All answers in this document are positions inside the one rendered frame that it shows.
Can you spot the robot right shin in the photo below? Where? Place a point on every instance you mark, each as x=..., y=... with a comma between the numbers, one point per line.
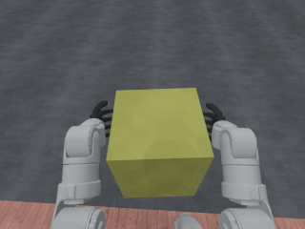
x=184, y=215

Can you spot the left robot hand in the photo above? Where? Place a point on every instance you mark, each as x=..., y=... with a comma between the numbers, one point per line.
x=97, y=113

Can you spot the robot left upper arm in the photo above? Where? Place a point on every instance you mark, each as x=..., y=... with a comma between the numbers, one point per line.
x=86, y=217

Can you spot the right robot hand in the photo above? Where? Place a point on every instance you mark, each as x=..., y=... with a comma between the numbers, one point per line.
x=217, y=116

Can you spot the robot left forearm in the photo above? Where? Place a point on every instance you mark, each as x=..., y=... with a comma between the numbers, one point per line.
x=80, y=179

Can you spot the carton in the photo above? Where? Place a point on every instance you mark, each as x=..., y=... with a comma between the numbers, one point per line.
x=159, y=144

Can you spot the robot right forearm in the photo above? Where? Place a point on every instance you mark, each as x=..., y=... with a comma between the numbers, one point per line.
x=241, y=172

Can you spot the robot right thigh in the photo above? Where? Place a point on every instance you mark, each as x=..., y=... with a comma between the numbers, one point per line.
x=186, y=223

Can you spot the robot right upper arm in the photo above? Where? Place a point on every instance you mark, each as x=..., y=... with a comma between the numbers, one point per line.
x=244, y=218

